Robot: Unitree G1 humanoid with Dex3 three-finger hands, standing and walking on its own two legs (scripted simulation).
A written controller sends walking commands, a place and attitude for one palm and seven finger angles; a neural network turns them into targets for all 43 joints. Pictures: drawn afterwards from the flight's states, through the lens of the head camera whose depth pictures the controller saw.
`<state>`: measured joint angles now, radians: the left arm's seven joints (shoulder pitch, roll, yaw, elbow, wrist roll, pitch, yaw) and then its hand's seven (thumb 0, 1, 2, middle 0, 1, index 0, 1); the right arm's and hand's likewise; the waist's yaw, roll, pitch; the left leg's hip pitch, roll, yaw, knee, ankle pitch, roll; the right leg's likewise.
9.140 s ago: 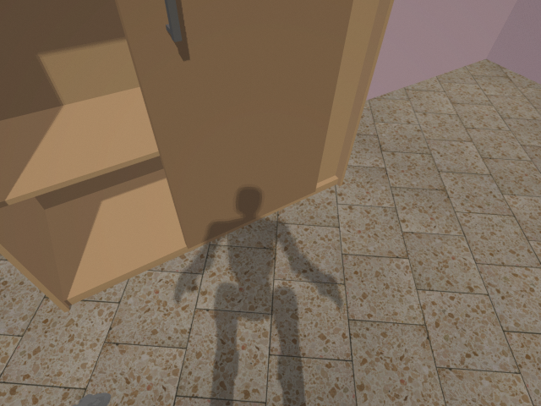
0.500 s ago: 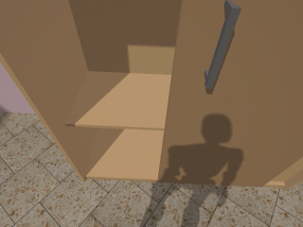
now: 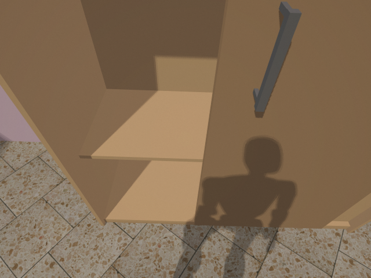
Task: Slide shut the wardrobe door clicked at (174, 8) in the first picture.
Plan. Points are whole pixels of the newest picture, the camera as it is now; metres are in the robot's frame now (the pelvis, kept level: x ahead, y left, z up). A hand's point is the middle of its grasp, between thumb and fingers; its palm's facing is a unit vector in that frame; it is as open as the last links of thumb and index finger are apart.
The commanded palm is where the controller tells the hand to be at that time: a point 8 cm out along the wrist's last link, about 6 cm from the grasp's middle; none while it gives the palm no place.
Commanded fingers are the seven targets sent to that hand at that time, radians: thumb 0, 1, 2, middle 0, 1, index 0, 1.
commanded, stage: look again from close up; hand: right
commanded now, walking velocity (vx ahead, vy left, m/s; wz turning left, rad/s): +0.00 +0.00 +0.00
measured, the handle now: (270, 62) +0.47 -0.13 +0.25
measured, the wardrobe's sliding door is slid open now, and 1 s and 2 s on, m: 0.49 0.49 0.49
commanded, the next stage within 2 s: raise the hand with hooked fingers in 0.72 s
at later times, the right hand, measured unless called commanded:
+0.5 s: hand out of the picture -0.02 -0.15 -0.17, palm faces +0.05 +0.98 -0.18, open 7.3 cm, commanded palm none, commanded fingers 0.00 -0.90 -0.90 0.20 0.30 0.20 0.30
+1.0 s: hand out of the picture +0.14 -0.19 -0.03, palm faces +0.22 +0.96 -0.19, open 7.4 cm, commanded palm +0.09 -0.22 -0.03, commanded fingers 0.00 -0.67 -0.80 0.22 0.45 0.22 0.45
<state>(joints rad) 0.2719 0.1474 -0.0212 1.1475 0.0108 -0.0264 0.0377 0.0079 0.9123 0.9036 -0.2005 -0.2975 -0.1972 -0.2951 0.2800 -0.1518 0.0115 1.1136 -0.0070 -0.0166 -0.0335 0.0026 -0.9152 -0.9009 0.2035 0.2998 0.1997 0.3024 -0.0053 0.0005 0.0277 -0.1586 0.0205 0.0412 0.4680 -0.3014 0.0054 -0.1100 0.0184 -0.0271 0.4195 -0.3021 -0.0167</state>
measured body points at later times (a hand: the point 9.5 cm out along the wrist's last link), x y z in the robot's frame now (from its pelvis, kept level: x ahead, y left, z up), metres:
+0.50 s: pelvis -0.01 +0.01 +0.00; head +0.01 +0.01 +0.45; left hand -0.02 +0.22 -0.16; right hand -0.02 -0.21 -0.16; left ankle -0.03 +0.11 -0.74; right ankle -0.05 -0.11 -0.74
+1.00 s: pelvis -0.03 +0.01 -0.01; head -0.02 +0.03 +0.44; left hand +0.06 +0.26 -0.13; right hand +0.12 -0.24 -0.02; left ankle -0.03 +0.11 -0.74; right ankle -0.05 -0.11 -0.74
